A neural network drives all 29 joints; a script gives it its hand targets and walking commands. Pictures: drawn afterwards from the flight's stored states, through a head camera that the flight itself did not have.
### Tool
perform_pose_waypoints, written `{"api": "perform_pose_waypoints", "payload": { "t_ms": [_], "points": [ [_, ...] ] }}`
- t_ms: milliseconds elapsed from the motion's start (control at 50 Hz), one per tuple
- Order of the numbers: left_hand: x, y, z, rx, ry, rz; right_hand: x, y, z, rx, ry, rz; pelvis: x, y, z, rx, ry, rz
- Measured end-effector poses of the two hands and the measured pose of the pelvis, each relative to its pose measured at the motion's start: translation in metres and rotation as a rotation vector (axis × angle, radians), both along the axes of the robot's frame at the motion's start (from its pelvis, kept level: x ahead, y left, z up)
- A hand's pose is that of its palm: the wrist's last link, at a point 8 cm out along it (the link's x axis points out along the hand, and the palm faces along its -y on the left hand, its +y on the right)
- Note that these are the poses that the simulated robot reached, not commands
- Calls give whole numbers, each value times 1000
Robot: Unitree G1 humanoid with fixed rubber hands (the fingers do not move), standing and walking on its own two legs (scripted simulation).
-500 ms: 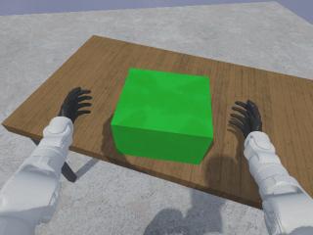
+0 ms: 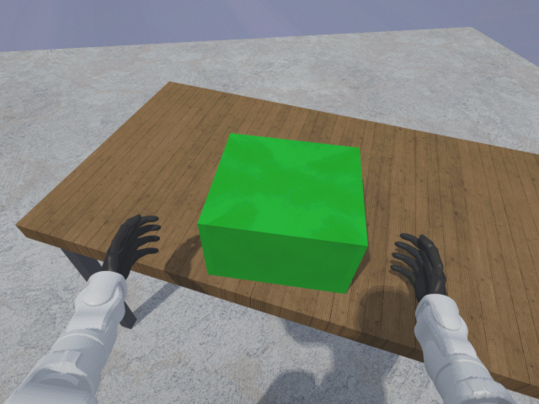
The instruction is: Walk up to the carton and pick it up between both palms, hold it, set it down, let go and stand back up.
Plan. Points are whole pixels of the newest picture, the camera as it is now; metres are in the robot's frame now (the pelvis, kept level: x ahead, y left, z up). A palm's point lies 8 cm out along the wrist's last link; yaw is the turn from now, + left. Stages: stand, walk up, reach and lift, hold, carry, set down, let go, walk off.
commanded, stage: set down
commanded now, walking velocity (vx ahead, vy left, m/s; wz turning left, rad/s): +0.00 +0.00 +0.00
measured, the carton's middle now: (285, 209) +0.50 -0.04 -0.04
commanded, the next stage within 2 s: let go in 1.42 s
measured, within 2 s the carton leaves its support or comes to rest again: neither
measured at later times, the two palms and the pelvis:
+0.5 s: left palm (108, 324) +0.26 +0.24 -0.02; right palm (426, 338) +0.23 -0.24 -0.03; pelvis +0.01 +0.00 +0.00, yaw +0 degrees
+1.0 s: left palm (111, 360) +0.21 +0.23 -0.05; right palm (420, 365) +0.20 -0.23 -0.05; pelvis +0.03 +0.00 +0.01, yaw -2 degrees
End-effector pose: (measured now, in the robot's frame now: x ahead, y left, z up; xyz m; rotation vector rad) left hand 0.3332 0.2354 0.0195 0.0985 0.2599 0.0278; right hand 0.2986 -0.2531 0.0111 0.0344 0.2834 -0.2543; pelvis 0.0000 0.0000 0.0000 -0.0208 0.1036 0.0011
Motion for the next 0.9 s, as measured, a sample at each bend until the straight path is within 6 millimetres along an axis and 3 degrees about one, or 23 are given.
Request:
{"api": "perform_pose_waypoints", "payload": {
  "t_ms": [260, 600, 900],
  "points": [
    [-47, 8, -27, -3, 18, 24, -44, 7, -27, 1, 20, -8, 4, -3, 0, 2, -57, 6],
    [-89, 8, -50, -4, 145, 40, -75, 13, -45, -34, 128, 35, 11, -3, 4, 6, -126, -8],
    [-109, 2, -63, 22, 290, 44, -92, 22, -57, -60, 244, 77, 23, -2, 9, 7, -174, -27]
  ]
}}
